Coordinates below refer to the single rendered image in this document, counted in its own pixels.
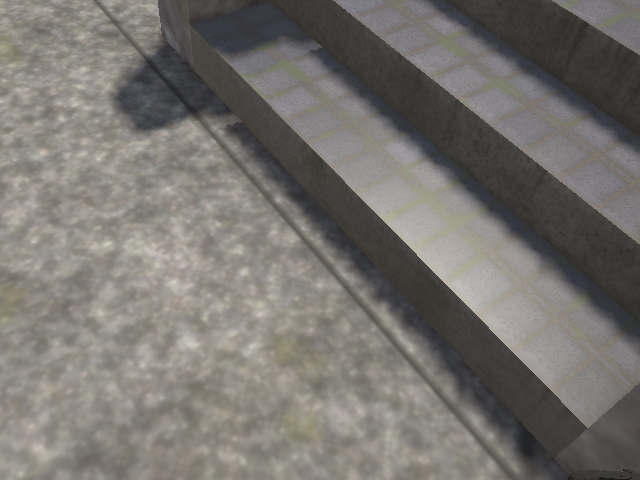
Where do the stairs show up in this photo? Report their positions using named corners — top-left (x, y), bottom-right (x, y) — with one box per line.
top-left (190, 0), bottom-right (640, 458)

